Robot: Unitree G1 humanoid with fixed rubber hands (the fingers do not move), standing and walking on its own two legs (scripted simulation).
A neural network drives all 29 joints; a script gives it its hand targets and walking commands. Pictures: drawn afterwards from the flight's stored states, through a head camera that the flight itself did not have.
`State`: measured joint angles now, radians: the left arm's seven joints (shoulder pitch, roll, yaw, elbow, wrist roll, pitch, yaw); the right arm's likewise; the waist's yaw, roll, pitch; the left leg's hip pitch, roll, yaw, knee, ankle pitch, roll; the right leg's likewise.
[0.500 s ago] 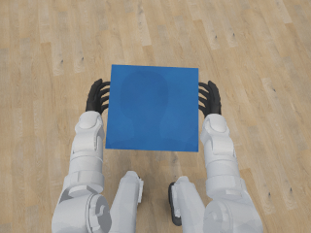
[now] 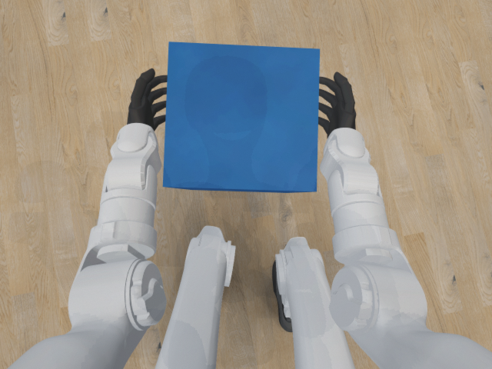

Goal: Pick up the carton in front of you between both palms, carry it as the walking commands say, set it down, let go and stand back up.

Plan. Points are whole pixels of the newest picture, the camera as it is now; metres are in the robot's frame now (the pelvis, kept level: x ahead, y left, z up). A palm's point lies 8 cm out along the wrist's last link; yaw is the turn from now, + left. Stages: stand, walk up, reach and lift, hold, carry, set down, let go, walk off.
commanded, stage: set down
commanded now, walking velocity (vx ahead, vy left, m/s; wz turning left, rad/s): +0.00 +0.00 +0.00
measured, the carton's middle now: (241, 134) +0.47 +0.06 -0.17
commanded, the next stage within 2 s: none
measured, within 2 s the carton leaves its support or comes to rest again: rests again in 1.24 s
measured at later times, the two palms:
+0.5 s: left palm (158, 133) +0.47 +0.23 -0.25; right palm (305, 134) +0.50 -0.07 -0.25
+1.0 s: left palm (164, 139) +0.47 +0.23 -0.30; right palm (300, 139) +0.51 -0.07 -0.30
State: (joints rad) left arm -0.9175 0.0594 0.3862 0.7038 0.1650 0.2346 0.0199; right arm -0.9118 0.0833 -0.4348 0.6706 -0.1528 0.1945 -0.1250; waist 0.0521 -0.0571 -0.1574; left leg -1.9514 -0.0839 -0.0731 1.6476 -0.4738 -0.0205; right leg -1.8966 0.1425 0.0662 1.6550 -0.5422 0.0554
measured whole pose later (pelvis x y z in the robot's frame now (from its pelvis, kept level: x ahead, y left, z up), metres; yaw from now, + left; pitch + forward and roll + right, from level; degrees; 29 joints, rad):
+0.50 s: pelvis -0.02 -0.01 -0.11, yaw -1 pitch +44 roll -2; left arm -1.22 0.20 0.37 0.85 0.12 0.23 0.03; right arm -1.22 -0.02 -0.39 0.82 -0.09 0.19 -0.18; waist 0.08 -0.08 0.09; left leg -2.26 -0.10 -0.07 1.99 -0.50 -0.05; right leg -2.21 0.20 0.05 2.01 -0.58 0.09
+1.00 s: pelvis -0.02 -0.01 -0.14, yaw -1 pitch +40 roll -1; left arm -1.27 0.25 0.34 0.96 0.08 0.20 0.01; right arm -1.30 -0.08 -0.32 0.95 -0.05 0.16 -0.20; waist 0.10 -0.07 0.20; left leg -2.28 -0.06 -0.05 2.13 -0.55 -0.04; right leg -2.24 0.21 0.04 2.15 -0.61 0.08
